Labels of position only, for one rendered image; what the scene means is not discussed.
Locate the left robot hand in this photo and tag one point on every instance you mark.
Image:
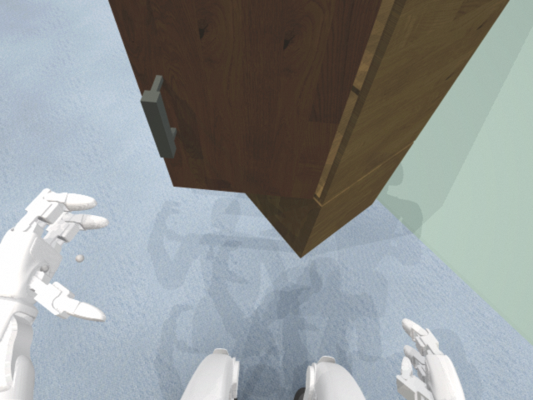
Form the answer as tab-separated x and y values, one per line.
23	252

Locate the robot thigh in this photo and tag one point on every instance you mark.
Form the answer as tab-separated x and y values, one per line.
216	378
330	381

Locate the left robot thigh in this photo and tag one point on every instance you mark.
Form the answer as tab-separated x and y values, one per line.
216	378

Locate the cupboard door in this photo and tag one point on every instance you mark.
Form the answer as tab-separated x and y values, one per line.
255	88

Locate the left robot forearm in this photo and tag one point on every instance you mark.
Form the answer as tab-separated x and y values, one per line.
17	374

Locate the handle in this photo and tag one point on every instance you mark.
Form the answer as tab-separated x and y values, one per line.
156	115

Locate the right robot hand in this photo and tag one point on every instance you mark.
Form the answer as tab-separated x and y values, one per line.
436	371

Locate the right robot thigh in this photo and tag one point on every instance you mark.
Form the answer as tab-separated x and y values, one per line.
330	381

